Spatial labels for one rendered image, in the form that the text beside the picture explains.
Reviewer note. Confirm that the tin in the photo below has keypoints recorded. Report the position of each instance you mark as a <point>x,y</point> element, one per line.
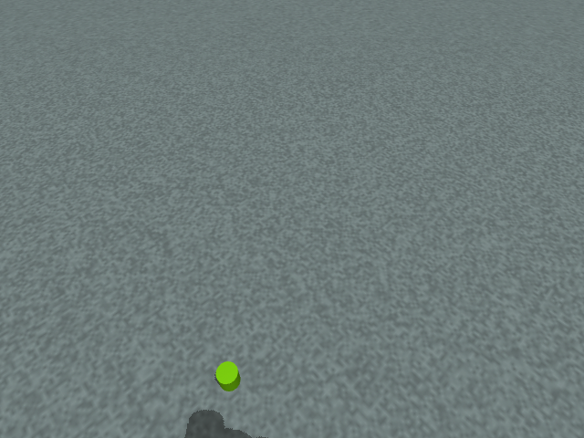
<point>228,376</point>

